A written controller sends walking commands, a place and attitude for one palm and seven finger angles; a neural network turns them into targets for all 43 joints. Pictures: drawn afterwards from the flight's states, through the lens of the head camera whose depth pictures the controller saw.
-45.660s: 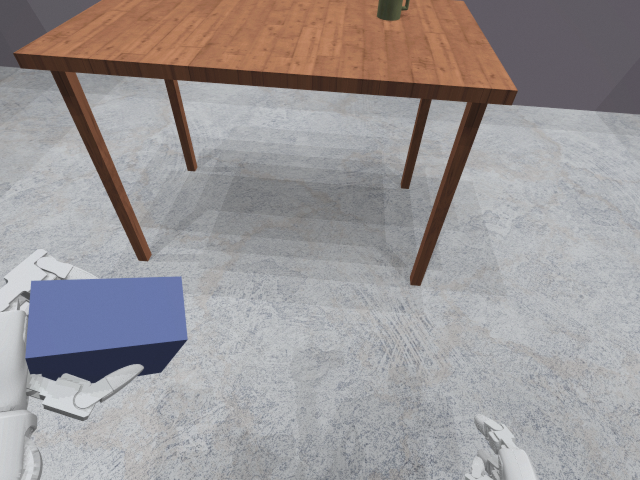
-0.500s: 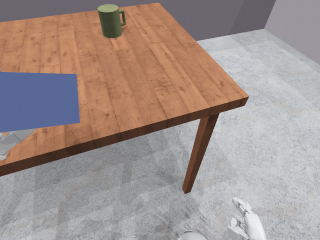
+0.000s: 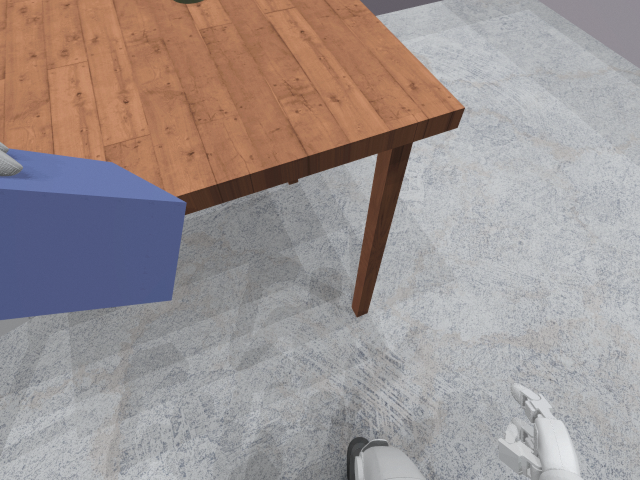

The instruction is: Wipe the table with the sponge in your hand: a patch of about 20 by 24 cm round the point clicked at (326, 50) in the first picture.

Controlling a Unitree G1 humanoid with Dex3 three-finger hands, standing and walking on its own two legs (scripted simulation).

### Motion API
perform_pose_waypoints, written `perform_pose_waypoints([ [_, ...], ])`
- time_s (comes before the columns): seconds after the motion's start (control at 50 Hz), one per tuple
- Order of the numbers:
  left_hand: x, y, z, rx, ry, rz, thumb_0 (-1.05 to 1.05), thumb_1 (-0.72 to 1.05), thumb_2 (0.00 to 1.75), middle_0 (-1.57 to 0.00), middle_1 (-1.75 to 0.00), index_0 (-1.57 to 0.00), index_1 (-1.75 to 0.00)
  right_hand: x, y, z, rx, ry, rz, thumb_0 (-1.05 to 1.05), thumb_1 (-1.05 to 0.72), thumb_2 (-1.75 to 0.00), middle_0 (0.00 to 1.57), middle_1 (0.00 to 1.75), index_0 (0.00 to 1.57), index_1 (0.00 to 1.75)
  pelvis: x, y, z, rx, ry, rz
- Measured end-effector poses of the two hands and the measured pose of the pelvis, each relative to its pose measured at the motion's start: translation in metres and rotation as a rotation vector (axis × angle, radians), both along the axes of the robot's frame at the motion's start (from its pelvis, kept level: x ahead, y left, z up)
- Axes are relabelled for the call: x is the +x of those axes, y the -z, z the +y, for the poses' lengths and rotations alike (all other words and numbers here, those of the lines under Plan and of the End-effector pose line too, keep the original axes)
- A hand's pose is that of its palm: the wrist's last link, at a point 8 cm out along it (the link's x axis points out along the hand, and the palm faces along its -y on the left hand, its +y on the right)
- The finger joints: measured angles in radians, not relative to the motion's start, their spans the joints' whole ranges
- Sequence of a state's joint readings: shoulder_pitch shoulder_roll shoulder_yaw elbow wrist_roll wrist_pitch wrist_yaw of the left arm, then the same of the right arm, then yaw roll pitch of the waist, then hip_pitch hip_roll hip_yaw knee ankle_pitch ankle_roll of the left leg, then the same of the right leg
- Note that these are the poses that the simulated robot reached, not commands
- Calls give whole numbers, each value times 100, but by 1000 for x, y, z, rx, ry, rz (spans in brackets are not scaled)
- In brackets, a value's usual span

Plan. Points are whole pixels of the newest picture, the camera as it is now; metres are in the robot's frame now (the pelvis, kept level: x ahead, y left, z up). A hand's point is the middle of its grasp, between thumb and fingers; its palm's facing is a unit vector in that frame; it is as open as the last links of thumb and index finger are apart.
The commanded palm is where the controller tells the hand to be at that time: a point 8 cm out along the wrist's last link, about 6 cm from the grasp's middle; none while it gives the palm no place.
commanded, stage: stop stepping back and stand still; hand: left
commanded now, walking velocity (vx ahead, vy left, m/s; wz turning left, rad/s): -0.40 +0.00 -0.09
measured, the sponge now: (73, 219) +0.27 +0.16 +0.27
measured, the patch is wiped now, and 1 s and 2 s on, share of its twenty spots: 1.00 1.00 1.00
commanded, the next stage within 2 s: stand and wait in 0.74 s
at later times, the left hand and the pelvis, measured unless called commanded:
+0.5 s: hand out of the picture +0.13 +0.20 +0.32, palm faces +0.51 -0.78 -0.37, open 10.3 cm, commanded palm +0.07 +0.25 +0.31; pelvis -0.10 -0.03 +0.02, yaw -2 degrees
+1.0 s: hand out of the picture +0.13 +0.19 +0.30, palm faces +0.50 -0.79 -0.35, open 10.3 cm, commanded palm +0.06 +0.24 +0.31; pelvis -0.11 -0.03 +0.01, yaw -2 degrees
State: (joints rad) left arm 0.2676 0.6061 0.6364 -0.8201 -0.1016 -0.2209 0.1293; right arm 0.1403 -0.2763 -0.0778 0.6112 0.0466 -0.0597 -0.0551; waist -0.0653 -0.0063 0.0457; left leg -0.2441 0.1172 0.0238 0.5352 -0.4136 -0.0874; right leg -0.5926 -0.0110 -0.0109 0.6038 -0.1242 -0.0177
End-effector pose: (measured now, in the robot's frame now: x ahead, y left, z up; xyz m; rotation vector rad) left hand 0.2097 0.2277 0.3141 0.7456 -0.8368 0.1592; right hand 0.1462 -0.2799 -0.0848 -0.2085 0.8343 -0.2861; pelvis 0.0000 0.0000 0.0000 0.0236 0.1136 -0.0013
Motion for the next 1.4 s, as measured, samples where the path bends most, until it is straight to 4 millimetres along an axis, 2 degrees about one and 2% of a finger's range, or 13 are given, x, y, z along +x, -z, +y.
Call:
perform_pose_waypoints([
  [0.1,-39,4,15,-106,-70,-37,-1,-54,104,-70,-131,-74,-131,-44,8,20,65,-13,-7,1,-91,-90,20,30,20,30,-25,2,-5,9,34,-45],
  [0.22,-66,14,9,-182,-94,-8,-1,-54,104,-70,-131,-74,-131,-82,25,34,145,-70,18,2,-90,-90,20,30,20,30,-60,6,-15,-18,21,-109],
  [0.34,-94,11,2,-182,-48,67,-1,-54,104,-70,-131,-74,-131,-110,2,34,105,-41,-19,2,-90,-90,20,30,21,30,-86,-6,-10,-31,54,-103],
  [0.46,-118,-8,9,-193,-93,5,-1,-54,104,-70,-131,-74,-130,-130,-13,24,102,-46,-58,2,-90,-90,20,30,21,30,-99,-16,-20,-31,38,-103],
  [0.52,-124,-9,15,-235,-161,1,-1,-54,104,-70,-131,-74,-131,-131,-9,15,107,-61,-60,2,-90,-90,20,30,21,30,-100,-15,-29,-34,29,-99],
  [0.6,-129,10,6,-276,-163,24,-1,-54,104,-70,-132,-73,-131,-125,3,-1,92,-92,-54,2,-90,-90,20,30,21,30,-110,-3,-36,-49,21,-114],
  [0.66,-131,22,-2,-302,-124,85,-1,-54,104,-70,-132,-73,-131,-124,-3,-8,77,-75,-40,2,-90,-90,20,30,20,30,-113,-8,-36,-46,26,-126],
  [0.74,-138,22,-11,-237,-76,82,-1,-54,104,-70,-132,-74,-131,-120,-15,-12,33,-63,-81,2,-91,-90,20,30,20,30,-114,-6,-33,-47,34,-128],
  [0.8,-141,13,-11,-196,-72,40,-1,-54,104,-70,-131,-74,-131,-116,-20,-9,28,-62,-93,2,-91,-90,20,30,20,30,-115,-8,-32,-31,42,-136],
  [0.9,-134,-1,3,-215,-127,-16,-1,-54,104,-70,-131,-74,-131,-110,-21,4,67,-86,-103,2,-91,-90,20,30,20,30,-114,-12,-33,-41,34,-136],
  [0.98,-125,5,8,-253,-140,17,-1,-54,104,-70,-132,-74,-131,-108,-21,13,96,-94,-106,2,-91,-90,20,30,20,30,-113,-14,-32,-47,37,-131],
  [1.12,-123,20,0,-227,-95,109,-1,-54,104,-70,-132,-74,-131,-109,-22,22,93,-98,-89,2,-90,-90,20,30,20,30,-112,-17,-27,-43,48,-118],
  [1.4,-120,14,11,-234,-124,71,-1,-54,104,-70,-132,-74,-131,-107,-24,21,77,-98,-79,2,-90,-90,20,30,21,30,-112,-19,-23,-47,48,-111],
])
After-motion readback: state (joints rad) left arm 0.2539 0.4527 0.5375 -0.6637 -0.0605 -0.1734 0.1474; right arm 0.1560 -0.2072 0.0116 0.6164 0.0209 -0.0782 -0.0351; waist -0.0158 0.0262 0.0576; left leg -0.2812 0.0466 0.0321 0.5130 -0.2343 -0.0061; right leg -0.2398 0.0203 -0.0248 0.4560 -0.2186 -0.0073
